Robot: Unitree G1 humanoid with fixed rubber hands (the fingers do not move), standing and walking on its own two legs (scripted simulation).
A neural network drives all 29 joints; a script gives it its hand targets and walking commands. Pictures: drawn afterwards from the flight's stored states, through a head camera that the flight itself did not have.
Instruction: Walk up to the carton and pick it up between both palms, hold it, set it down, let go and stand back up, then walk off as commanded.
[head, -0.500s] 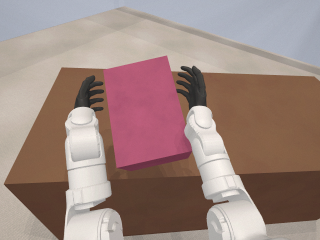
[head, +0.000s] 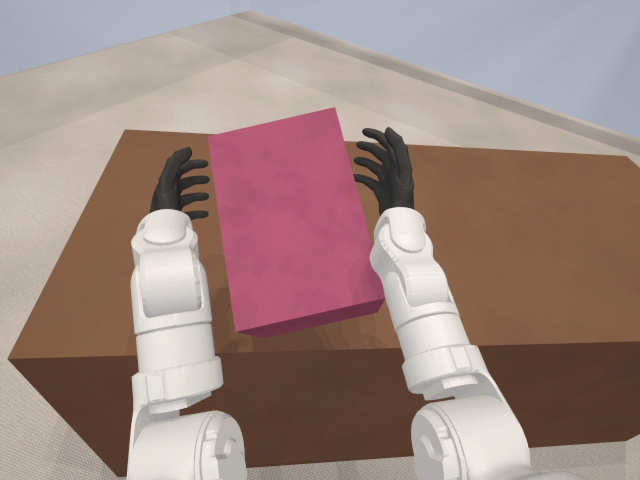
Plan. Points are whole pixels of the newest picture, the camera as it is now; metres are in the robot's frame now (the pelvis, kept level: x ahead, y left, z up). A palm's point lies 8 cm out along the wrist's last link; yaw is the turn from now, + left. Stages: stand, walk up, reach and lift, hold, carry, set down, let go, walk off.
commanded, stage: hold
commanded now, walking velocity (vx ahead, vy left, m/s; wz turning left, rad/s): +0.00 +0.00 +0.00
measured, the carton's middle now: (297, 229) +0.40 -0.01 +0.10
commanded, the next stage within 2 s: none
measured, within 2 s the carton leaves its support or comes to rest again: neither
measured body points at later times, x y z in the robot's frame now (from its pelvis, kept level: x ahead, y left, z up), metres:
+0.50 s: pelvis +0.00 +0.00 +0.00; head -0.03 +0.04 +0.45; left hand +0.37 +0.14 +0.17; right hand +0.37 -0.12 +0.19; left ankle +0.06 +0.11 -0.75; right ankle +0.03 -0.09 -0.75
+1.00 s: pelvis +0.00 +0.00 +0.00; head -0.03 +0.03 +0.45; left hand +0.37 +0.14 +0.17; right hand +0.37 -0.12 +0.20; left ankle +0.06 +0.11 -0.75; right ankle +0.03 -0.09 -0.75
